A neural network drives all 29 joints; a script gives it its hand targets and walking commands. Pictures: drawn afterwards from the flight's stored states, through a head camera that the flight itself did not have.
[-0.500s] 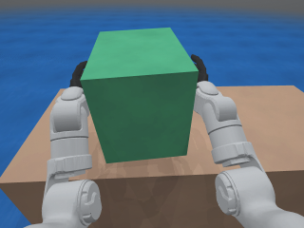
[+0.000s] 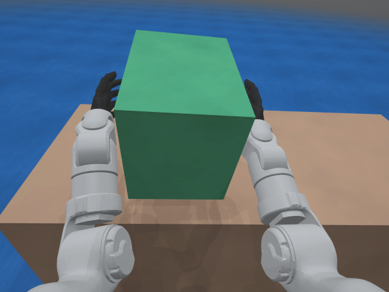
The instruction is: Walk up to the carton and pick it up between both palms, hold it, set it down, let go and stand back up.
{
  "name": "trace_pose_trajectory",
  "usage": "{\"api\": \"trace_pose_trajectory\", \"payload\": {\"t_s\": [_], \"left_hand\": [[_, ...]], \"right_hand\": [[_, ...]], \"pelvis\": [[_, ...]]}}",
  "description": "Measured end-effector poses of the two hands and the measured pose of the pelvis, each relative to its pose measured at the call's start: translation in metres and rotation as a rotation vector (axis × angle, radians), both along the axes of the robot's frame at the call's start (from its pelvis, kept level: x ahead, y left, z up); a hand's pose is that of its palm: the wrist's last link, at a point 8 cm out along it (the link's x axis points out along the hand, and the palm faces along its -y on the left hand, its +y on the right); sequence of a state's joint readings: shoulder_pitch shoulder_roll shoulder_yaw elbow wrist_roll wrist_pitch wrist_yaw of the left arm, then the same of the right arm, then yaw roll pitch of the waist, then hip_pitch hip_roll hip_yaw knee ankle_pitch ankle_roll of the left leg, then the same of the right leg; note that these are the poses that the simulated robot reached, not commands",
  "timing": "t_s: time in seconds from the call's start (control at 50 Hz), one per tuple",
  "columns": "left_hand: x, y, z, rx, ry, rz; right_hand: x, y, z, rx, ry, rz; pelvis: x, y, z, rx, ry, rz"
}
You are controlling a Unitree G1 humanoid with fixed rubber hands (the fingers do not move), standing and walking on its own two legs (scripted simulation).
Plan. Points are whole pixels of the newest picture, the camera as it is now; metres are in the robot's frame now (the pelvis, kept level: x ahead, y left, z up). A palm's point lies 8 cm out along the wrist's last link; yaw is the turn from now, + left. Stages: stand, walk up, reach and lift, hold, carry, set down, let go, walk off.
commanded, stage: set down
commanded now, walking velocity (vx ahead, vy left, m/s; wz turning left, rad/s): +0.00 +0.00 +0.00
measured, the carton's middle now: (179, 114) +0.42 +0.01 +0.22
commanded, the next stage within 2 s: none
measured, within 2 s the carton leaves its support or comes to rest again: neither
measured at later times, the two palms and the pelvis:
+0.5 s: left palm (117, 129) +0.41 +0.14 +0.19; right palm (250, 134) +0.39 -0.15 +0.18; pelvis +0.01 +0.01 +0.00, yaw -1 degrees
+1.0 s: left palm (123, 140) +0.42 +0.13 +0.15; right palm (249, 143) +0.40 -0.15 +0.15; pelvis +0.02 +0.01 +0.00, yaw -1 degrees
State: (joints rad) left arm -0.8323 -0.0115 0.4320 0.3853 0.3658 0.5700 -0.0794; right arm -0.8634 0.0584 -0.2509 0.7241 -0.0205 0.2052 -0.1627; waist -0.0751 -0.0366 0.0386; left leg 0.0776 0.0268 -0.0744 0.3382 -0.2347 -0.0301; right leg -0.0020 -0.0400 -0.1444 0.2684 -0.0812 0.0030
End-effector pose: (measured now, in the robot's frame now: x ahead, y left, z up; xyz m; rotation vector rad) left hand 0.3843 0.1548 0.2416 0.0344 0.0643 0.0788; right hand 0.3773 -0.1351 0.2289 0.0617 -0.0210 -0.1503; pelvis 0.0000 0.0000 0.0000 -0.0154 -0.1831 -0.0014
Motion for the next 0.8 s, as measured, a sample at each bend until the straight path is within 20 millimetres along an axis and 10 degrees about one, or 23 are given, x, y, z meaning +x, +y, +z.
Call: {"api": "trace_pose_trajectory", "payload": {"t_s": [0.22, 0.56, 0.8], "left_hand": [[0.008, -0.003, -0.062, 0.018, 0.044, -0.005], [0.027, -0.013, -0.056, 0.021, 0.059, 0.000], [0.030, -0.009, -0.081, 0.028, 0.106, 0.000]], "right_hand": [[0.003, -0.001, -0.066, -0.012, 0.033, -0.017], [0.021, -0.011, -0.050, -0.033, 0.044, -0.022], [0.025, -0.007, -0.073, -0.023, 0.087, -0.016]], "pelvis": [[0.006, 0.006, 0.000, -0.018, 0.037, 0.010], [0.017, 0.014, 0.000, -0.021, 0.063, -0.020], [0.021, 0.012, 0.000, -0.024, 0.076, -0.007]]}}
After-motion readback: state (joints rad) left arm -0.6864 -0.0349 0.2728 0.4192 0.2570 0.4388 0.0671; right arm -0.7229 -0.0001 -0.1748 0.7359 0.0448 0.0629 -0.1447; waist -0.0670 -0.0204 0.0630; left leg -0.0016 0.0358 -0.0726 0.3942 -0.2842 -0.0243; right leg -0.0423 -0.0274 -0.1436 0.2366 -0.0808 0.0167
